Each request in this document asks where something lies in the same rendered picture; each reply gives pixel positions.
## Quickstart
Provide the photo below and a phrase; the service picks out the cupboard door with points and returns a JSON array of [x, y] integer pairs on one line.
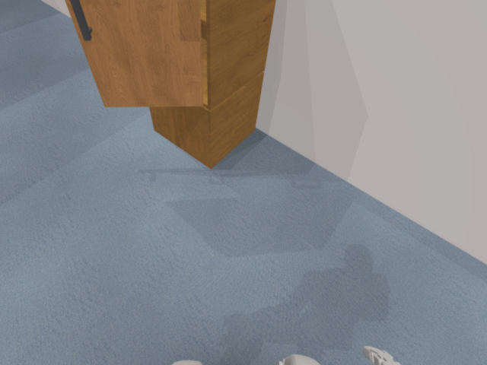
[[144, 52]]

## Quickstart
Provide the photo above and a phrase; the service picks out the handle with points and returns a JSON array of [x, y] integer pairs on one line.
[[85, 30]]

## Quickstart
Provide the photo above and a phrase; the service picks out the robot right hand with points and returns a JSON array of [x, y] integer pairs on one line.
[[378, 357]]

